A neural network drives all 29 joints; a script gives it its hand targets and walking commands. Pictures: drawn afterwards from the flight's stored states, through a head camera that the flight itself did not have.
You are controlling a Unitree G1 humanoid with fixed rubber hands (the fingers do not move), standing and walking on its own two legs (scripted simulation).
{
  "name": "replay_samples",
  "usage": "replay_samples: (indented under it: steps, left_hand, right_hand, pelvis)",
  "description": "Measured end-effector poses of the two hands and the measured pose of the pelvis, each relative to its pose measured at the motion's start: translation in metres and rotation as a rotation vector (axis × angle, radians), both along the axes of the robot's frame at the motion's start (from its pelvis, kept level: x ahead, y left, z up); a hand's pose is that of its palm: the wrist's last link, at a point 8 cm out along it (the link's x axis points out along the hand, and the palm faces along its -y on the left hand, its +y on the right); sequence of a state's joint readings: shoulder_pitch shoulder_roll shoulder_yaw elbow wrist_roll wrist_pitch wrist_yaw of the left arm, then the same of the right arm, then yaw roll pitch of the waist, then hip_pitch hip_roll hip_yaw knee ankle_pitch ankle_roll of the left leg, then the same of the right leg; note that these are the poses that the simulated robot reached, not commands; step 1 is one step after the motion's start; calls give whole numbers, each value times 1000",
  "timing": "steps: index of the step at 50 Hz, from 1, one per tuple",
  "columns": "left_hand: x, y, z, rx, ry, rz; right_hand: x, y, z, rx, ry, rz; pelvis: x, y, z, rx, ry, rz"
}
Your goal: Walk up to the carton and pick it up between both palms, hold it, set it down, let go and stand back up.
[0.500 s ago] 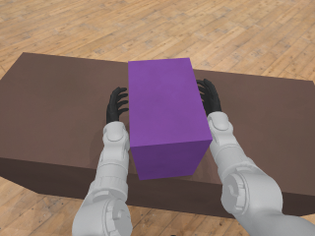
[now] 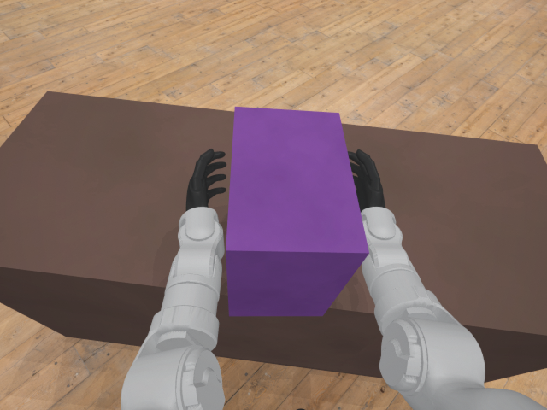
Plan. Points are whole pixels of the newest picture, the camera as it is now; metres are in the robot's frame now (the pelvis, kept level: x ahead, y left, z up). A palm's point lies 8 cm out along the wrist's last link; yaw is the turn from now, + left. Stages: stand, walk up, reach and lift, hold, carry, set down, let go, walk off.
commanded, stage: reach and lift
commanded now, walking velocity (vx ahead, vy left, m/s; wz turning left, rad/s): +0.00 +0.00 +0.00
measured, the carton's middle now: (281, 218) +0.40 +0.02 +0.00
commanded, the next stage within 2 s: none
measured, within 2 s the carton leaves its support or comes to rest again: neither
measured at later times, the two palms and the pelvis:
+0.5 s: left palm (185, 183) +0.37 +0.15 +0.12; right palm (371, 185) +0.40 -0.10 +0.11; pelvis -0.01 +0.00 +0.00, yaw +0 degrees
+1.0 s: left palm (157, 151) +0.37 +0.18 +0.18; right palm (366, 169) +0.38 -0.08 +0.15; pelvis -0.02 +0.02 +0.00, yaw +1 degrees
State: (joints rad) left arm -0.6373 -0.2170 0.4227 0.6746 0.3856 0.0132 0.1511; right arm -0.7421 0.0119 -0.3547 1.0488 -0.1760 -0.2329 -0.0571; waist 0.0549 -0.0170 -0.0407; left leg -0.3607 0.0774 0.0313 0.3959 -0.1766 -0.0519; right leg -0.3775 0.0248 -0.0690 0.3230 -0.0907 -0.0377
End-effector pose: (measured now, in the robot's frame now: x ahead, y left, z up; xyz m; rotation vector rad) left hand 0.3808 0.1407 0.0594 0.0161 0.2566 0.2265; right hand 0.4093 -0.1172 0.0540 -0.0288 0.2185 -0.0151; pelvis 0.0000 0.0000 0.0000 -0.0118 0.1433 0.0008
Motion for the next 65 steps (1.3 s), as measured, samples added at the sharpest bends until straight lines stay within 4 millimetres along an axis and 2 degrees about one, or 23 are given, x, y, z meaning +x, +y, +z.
replay_samples:
  steps: [10,29,42,49,65]
  left_hand:
    - [-3,2,18,6,-7,-8]
    - [-9,16,65,-8,-25,-15]
    - [-12,33,98,-20,-40,-37]
    - [-10,35,114,-20,-53,-61]
    - [-10,31,133,-2,-58,-104]
  right_hand:
    - [-6,2,16,-13,-5,-8]
    - [-12,17,62,-58,-22,-13]
    - [-21,33,86,-67,-38,-26]
    - [-24,35,99,-73,-53,-48]
    - [-32,30,110,-26,-67,-90]
  pelvis:
    - [-7,0,0,0,-20,0]
    - [-16,0,1,0,-99,2]
    - [-18,11,2,-1,-145,9]
    - [-19,17,2,-3,-168,13]
    - [-20,19,2,-4,-202,15]
